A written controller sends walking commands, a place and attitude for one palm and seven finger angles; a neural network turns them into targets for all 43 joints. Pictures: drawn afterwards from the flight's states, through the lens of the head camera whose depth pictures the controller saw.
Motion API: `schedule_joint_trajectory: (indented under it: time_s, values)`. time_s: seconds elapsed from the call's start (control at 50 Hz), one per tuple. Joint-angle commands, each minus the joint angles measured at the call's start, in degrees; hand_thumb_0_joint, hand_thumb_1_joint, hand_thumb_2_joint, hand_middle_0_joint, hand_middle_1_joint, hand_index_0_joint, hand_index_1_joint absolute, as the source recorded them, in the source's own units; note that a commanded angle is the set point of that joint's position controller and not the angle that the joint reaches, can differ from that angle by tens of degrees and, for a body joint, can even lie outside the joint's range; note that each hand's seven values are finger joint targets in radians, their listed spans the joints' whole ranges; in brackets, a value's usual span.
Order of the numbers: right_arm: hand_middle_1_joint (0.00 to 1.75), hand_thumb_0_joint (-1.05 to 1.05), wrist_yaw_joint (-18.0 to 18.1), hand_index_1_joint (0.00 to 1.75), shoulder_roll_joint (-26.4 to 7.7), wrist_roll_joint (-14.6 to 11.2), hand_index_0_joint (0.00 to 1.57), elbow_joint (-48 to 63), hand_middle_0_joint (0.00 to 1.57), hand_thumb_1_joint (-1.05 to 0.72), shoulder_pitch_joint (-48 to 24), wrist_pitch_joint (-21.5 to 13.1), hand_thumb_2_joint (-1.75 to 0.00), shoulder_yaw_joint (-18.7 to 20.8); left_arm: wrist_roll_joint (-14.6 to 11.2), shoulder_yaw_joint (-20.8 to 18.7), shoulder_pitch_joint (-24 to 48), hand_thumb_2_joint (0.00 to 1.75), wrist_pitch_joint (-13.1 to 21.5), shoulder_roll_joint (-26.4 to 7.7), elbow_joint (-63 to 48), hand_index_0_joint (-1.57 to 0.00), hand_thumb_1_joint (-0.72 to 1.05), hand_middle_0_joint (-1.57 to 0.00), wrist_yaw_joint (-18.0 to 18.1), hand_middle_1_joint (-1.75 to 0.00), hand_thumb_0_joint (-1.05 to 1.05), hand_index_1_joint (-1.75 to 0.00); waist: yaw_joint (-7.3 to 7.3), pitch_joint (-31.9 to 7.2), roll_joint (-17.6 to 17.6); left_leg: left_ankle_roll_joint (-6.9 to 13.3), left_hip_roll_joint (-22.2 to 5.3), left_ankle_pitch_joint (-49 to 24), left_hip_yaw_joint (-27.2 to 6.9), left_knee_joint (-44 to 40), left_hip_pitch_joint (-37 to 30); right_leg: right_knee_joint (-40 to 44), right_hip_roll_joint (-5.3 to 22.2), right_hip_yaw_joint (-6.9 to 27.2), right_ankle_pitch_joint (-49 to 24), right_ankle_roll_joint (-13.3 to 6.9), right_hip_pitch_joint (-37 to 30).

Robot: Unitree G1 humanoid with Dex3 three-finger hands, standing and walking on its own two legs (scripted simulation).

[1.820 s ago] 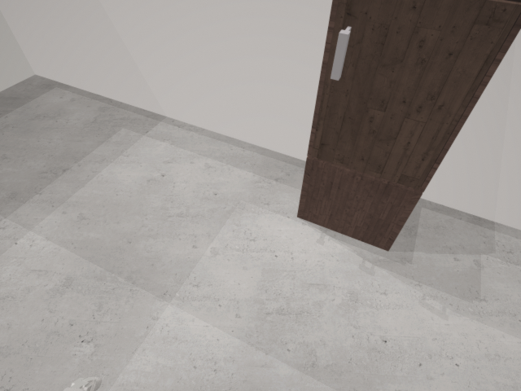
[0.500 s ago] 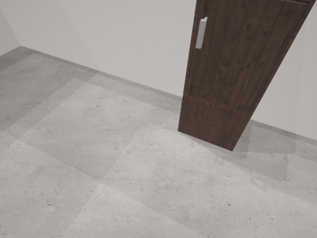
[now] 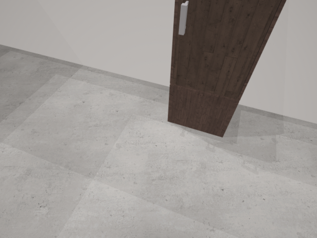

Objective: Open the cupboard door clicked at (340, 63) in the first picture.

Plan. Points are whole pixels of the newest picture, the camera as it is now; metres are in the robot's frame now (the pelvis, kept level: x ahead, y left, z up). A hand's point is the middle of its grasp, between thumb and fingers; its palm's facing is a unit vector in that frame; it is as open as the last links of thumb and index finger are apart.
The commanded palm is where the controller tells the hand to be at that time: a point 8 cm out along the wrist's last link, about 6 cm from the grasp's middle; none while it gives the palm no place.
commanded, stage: turn to face it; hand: left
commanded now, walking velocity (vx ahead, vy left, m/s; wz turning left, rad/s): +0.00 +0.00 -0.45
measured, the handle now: (184, 17) +1.00 -0.04 +0.09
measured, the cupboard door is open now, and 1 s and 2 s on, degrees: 0 0 0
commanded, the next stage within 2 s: take the last steps up to it in 0.50 s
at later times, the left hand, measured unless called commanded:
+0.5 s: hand out of the picture +0.05 +0.22 -0.18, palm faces -0.09 -0.97 -0.21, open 7.4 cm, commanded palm none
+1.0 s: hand out of the picture +0.10 +0.16 -0.16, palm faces -0.21 -0.96 -0.21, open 7.2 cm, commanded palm none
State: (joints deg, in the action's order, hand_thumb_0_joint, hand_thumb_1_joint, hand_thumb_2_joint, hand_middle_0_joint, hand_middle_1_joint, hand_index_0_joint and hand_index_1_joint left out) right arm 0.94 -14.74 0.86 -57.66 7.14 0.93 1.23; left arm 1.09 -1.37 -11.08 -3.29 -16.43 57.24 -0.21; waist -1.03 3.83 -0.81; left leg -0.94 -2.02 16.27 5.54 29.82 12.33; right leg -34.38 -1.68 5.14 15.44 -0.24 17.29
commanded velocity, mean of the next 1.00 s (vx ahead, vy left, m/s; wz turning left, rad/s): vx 0.13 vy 0.01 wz -0.18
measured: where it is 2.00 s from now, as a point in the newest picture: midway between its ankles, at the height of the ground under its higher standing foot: (170, 218)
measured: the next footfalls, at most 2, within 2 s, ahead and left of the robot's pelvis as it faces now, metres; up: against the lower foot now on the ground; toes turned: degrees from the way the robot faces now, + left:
left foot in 0.44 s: +0.00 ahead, +0.13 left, +0.00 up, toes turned -8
right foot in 0.88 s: -0.04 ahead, -0.11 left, +0.00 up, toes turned -21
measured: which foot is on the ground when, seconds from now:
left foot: down 0.00-0.08, up 0.10-0.42, down 0.44-0.88, up 0.90-1.00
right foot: down 0.00-0.46, up 0.48-0.86, down 0.88-1.00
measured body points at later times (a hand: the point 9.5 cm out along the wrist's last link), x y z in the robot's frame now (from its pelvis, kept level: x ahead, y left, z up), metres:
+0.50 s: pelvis -0.03 +0.03 +0.00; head +0.00 +0.05 +0.45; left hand +0.06 +0.27 -0.16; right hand +0.01 -0.23 -0.13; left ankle -0.04 +0.14 -0.73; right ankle +0.01 -0.10 -0.72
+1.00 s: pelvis +0.00 +0.00 +0.00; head +0.00 +0.00 +0.45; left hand +0.11 +0.21 -0.14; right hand -0.13 -0.20 -0.15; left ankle +0.00 +0.12 -0.68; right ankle -0.08 -0.09 -0.73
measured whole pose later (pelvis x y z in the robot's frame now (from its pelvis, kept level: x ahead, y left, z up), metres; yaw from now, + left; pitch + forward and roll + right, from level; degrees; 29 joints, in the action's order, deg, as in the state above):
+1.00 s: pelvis +0.00 +0.00 +0.00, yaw -15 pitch -1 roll -1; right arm -0.3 -10.5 1.9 -65.5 23.8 1.3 2.6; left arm 1.1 -3.0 -14.8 2.6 -8.6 58.0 1.0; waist 1.4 -0.3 2.1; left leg -0.6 -4.7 24.2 4.6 56.5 23.0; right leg -25.6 0.5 -5.6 18.8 -0.7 6.5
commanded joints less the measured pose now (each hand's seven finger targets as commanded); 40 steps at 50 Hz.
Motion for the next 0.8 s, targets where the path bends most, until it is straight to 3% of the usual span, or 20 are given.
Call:
schedule_joint_trajectory:
  time_s: [0.0, 0.02, 0.04, 0.06, 0.08, 0.12, 0.16, 0.3, 0.34, 0.38, 0.4, 0.42, 0.44, 0.46, 0.48, 0.5, 0.56, 0.6, 0.68, 0.78]
  values:
    - [0.3, 0.0, 0.71, 0.3, -11.16, 0.03, 0.2, 5.83, 0.2, -0.9, -2.08, -0.51, -0.9, 3.72, 0.09, -2.35, -4.78, 0.9, 0.86, -5.01, -5.11, -0.2, 0.9, -0.2, -0.09, -0.3, 0.0, -0.3, -1.42, -4.27, 10.04, 7.35, -15.87, -13.11, -7.99, -4.43, 2.91, -7.5, 2.52, -3.47, 3.99, 0.37, -0.99]
    - [0.3, 0.0, 0.66, 0.3, -10.46, 0.1, 0.2, 6.62, 0.2, -0.9, -3.26, -0.3, -0.9, 3.8, 0.3, -2.84, -7.14, 0.9, 1.15, -5.3, -4.81, -0.2, 0.9, -0.2, -0.15, -0.3, 0.0, -0.3, -2.83, -3.59, 6.8, 5.6, -13.55, -10.51, -5.69, 1.09, 7.14, -2.62, 3.41, -1.87, -2.54, -0.15, -4.73]
    - [0.3, 0.0, 0.56, 0.3, -7.89, -0.12, 0.2, 7.5, 0.2, -0.9, -3.37, 0.15, -0.9, 3.59, 0.96, -3.63, -9.14, 0.9, 1.8, -8.5, -4.91, -0.2, 0.9, -0.2, 0.15, -0.3, 0.0, -0.3, -3.68, -3.88, -6.97, 0.94, -5.52, -0.41, 0.13, 14.75, 12.12, 7.13, 9.63, 10.62, -10.6, -2.5, -6.22]
    - [0.3, 0.0, 0.45, 0.3, -4.64, -0.29, 0.2, 8.86, 0.2, -0.9, -3.01, 0.41, -0.9, 3.13, 0.91, -4.19, -9.97, 0.9, 2.39, -11.94, -5.2, -0.2, 0.9, -0.2, 0.85, -0.3, 0.0, -0.3, -3.47, -3.74, -21.19, -1.61, 2.6, 17.11, -0.47, 27.54, 18.75, 17.14, 19.12, 28.33, -16.28, -8.09, -5.04]
    - [0.3, 0.0, 0.6, 0.3, -6.02, -0.34, 0.2, 8.46, 0.2, -0.9, -3.18, 0.93, -0.9, 3.31, 0.3, -4.21, -9.59, 0.9, 2.28, -11.21, -5.89, -0.2, 0.9, -0.2, 1.4, -0.3, 0.0, -0.3, -3.74, -3.95, -15.9, -0.87, 1.07, 16.57, -8.4, 33.15, 17.2, 21.01, 19.89, 31.05, -9.17, -10.64, -1.57]
    - [0.3, 0.0, 0.27, 0.3, -5.48, -0.24, 0.2, 6.51, 0.2, -0.9, -0.14, 0.34, -0.9, 3.55, 0.29, -3.87, -3.4, 0.9, 2.37, -8.55, -7.56, -0.2, 0.9, -0.2, 1.52, -0.3, 0.0, -0.3, 0.24, -4.08, -5.73, -1.01, -0.6, 8.59, -8.83, 35.55, 18.16, 17.14, 15.28, 23.26, -9.2, -11.35, -3.71]
    - [0.3, 0.0, 0.21, 0.3, -4.22, -0.17, 0.2, 5.44, 0.2, -0.9, 2.45, 0.26, -0.9, 3.34, 0.29, -3.81, -2.03, 0.9, 2.62, -6.94, -8.29, -0.2, 0.9, -0.2, 1.69, -0.3, 0.0, -0.3, 1.12, -7.32, -6.67, -1.57, -0.6, 6.19, -7.29, 32.56, 14.67, 15.84, 12.75, 18.19, -11.04, -9.87, -4.17]
    - [0.3, 0.0, 0.93, 0.3, -1.85, -0.61, 0.2, 6.18, 0.2, -0.9, 1.77, -0.28, -0.9, 2.86, 0.68, -4.77, -5.88, 0.9, 2.1, -6.49, -7.12, -0.2, 0.9, -0.2, 1.62, -0.3, 0.0, -0.3, -1.01, -8.18, -7.7, -1.03, 1.15, 8.92, -5.78, 15.85, 10.78, 15.78, 11.86, 20.08, -14.07, -10.59, -7.41]
    - [0.3, 0.0, 1.13, 0.3, -1.58, -0.86, 0.2, 5.78, 0.2, -0.9, 4.16, -0.7, -0.9, 2.72, 0.74, -4.84, -4.85, 0.9, 1.8, -6.56, -7.36, -0.2, 0.9, -0.2, 1.65, -0.3, 0.0, -0.3, -0.06, -8.58, -8.11, -0.31, 1.87, 7.55, -5.66, 7.71, 6.06, 15.39, 11.05, 20.86, -13.74, -9.76, -4.93]
    - [0.3, 0.0, 1.46, 0.3, -1.25, -0.95, 0.2, 4.07, 0.2, -0.9, 10.07, -1.28, -0.9, 2.53, 0.32, -4.81, -2.45, 0.9, 1.45, -6.11, -7.7, -0.2, 0.9, -0.2, 1.6, -0.3, 0.0, -0.3, 2.59, -9.6, -6.82, 0.36, 2.28, 0.29, -4.62, -3.9, -3.61, 13.12, 8.77, 18.17, -9.06, -6.44, -0.27]
    - [0.3, 0.0, 1.72, 0.3, -2.67, -0.9, 0.2, 3.63, 0.2, -0.9, 11.43, -1.79, -0.9, 2.72, 0.02, -4.35, -2.09, 0.9, 1.34, -4.22, -8.21, -0.2, 0.9, -0.2, 1.44, -0.3, 0.0, -0.3, 3.11, -8.96, -2.85, 1.45, -0.96, 0.0, -7.15, -8.71, -9.59, 10.23, 5.43, 15.2, -3.43, -4.12, 6.2]
    - [0.3, 0.0, 1.69, 0.3, -6.61, -0.16, 0.2, 4.45, 0.2, -0.9, 11.12, -2.01, -0.9, 3.4, -0.31, -3.8, -1.81, 0.9, 1.14, -1.45, -9.34, -0.2, 0.9, -0.2, 0.92, -0.3, 0.0, -0.3, 3.32, -5.86, 9.44, 5.26, -11.46, 4.63, -19.97, -15.19, -11.5, 0.85, -1.14, 8.21, 5.39, -1.38, 16.11]
    - [0.3, 0.0, 1.63, 0.3, -9.66, 0.3, 0.2, 6.26, 0.2, -0.9, 8.78, -1.54, -0.9, 3.8, -0.04, -3.86, -1.29, 0.9, 1.17, -0.58, -10.01, -0.2, 0.9, -0.2, 0.61, -0.3, 0.0, -0.3, 2.68, -2.71, 16.0, 9.67, -21.57, 4.01, -27.97, -18.96, -4.19, -12.26, -3.77, -0.45, 13.3, 1.36, 17.9]
    - [0.3, 0.0, 1.86, 0.3, -8.69, 0.5, 0.2, 6.49, 0.2, -0.9, 6.36, -1.62, -0.9, 3.56, 0.64, -4.46, 0.26, 0.9, 0.59, -2.06, -9.27, -0.2, 0.9, -0.2, 1.01, -0.3, 0.0, -0.3, 2.27, -0.7, 18.17, 11.04, -22.34, -0.11, -28.87, -19.11, 2.78, -20.59, -1.09, 1.95, 13.81, 2.05, 16.4]
    - [0.3, 0.0, 1.92, 0.3, -5.8, 0.65, 0.2, 6.75, 0.2, -0.9, 3.97, -1.57, -0.9, 2.65, 0.97, -5.06, -0.78, 0.9, 0.51, -3.41, -7.74, -0.2, 0.9, -0.2, 0.49, -0.3, 0.0, -0.3, 0.51, 0.86, 9.47, 10.28, -17.73, -2.62, -22.87, -17.69, 5.89, -26.88, -0.75, 1.59, 9.62, 2.31, 13.75]
    - [0.3, 0.0, 1.97, 0.3, -5.34, 0.78, 0.2, 7.1, 0.2, -0.9, 2.76, -1.89, -0.9, 2.45, 0.94, -4.93, -3.02, 0.9, 0.66, -1.76, -6.81, -0.2, 0.9, -0.2, 0.05, -0.3, 0.0, -0.3, -1.0, -0.35, 6.82, 9.75, -14.69, -8.09, -17.57, -15.67, 3.43, -30.35, -0.61, -0.3, 7.38, 2.65, 14.41]
    - [0.3, 0.0, 2.01, 0.3, -4.14, 0.53, 0.2, 5.79, 0.2, -0.9, 5.69, -2.37, -0.9, 2.19, 0.41, -3.91, -2.75, 0.9, 0.74, 0.08, -5.92, -0.2, 0.9, -0.2, -0.31, -0.3, 0.0, -0.3, 0.12, -2.05, 8.92, 9.2, -11.48, -21.53, -10.35, -12.19, -3.18, -28.17, 0.91, -3.1, 5.69, 3.43, 14.93]
    - [0.3, 0.0, 2.02, 0.3, -4.18, 0.73, 0.2, 3.92, 0.2, -0.9, 10.12, -2.5, -0.9, 2.23, 0.24, -3.18, -0.78, 0.9, 0.89, 1.02, -6.07, -0.2, 0.9, -0.2, -0.27, -0.3, 0.0, -0.3, 1.91, -2.66, 9.2, 10.07, -12.41, -25.36, -11.15, -11.29, -7.28, -22.81, 1.61, -4.36, 7.32, 3.46, 13.74]
    - [0.3, 0.0, 1.59, 0.3, -5.29, 1.13, 0.2, 0.68, 0.2, -0.9, 16.54, -2.73, -0.9, 2.81, 0.64, -2.34, 4.78, 0.9, 1.55, 1.59, -7.05, -0.2, 0.9, -0.2, -1.05, -0.3, 0.0, -0.3, 5.05, -0.71, 9.1, 11.53, -15.86, -9.34, -14.59, -15.24, -9.57, -14.14, 3.31, -6.94, 10.57, 2.32, 13.12]
    - [0.3, 0.0, 0.95, 0.3, -5.24, 1.27, 0.2, -1.64, 0.2, -0.9, 16.23, -2.65, -0.9, 2.66, 0.32, -1.96, 1.63, 0.9, 2.85, 3.16, -4.63, -0.2, 0.9, -0.2, -1.25, -0.3, 0.0, -0.3, 2.77, -0.07, 8.66, 9.21, -14.3, -0.49, -13.14, -14.17, -2.77, 1.63, 2.43, -10.06, 8.52, 0.38, -0.37]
